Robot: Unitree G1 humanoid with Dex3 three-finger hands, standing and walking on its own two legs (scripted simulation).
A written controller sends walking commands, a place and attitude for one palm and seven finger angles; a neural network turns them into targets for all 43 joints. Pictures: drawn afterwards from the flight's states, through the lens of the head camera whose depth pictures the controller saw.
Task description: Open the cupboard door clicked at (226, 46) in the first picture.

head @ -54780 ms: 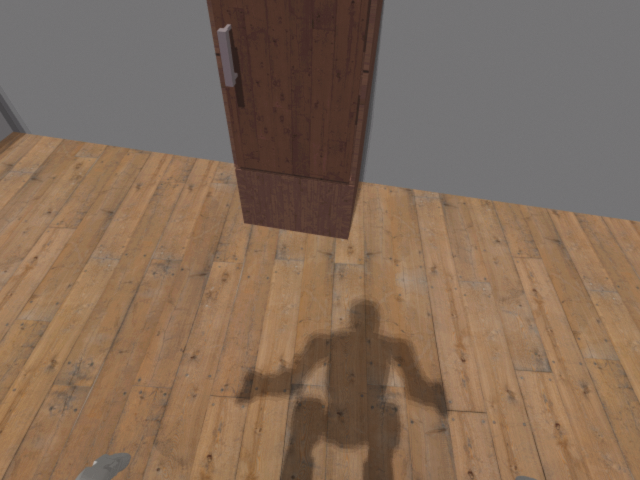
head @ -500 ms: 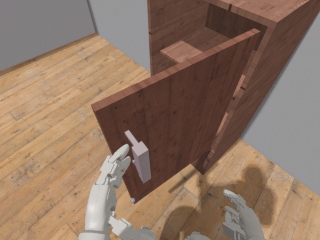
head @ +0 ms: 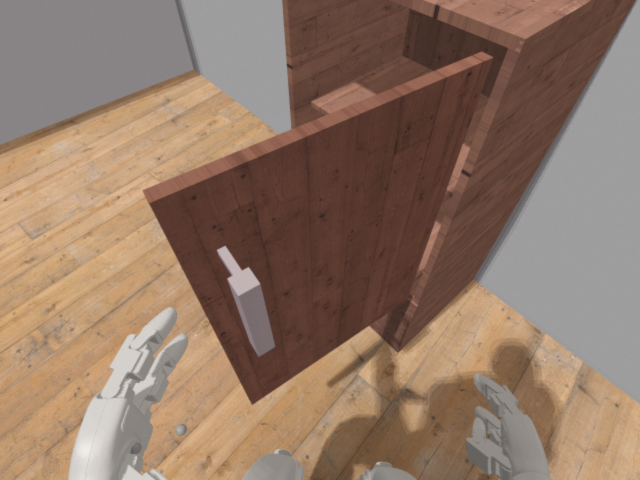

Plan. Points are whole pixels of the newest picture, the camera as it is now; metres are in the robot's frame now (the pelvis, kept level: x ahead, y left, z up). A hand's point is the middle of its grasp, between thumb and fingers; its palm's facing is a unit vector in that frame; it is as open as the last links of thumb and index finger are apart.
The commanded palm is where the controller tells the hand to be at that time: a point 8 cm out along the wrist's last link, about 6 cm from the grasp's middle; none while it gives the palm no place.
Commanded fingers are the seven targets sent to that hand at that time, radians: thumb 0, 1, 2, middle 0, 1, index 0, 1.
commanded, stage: draw the hand back to the body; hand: left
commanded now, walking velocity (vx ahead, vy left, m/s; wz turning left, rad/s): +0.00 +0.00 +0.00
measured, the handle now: (245, 303) +0.30 +0.12 +0.07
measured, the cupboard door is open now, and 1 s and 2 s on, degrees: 83 83 83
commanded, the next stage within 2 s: step back with the hand held close in 1.60 s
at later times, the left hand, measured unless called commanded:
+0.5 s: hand (112, 399) +0.17 +0.19 +0.14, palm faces +0.02 -1.00 -0.08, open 16.3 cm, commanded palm +0.14 +0.26 +0.15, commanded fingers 0.00 -0.32 0.38 -0.16 -0.30 -0.16 -0.30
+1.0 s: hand out of the picture +0.22 +0.28 +0.21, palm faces +0.34 -0.85 -0.40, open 11.7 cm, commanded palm +0.17 +0.33 +0.23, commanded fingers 0.00 0.55 0.75 -0.19 -0.30 -0.19 -0.30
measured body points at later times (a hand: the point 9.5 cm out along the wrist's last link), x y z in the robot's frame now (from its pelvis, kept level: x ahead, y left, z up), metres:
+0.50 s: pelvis +0.01 +0.02 +0.03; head +0.01 +0.01 +0.48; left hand +0.17 +0.25 +0.14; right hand +0.20 -0.21 -0.02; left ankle +0.01 +0.10 -0.65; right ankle +0.01 -0.07 -0.65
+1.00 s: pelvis +0.04 +0.05 +0.08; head +0.03 +0.04 +0.53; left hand +0.19 +0.32 +0.23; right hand +0.23 -0.16 +0.01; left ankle +0.01 +0.10 -0.65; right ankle +0.01 -0.07 -0.65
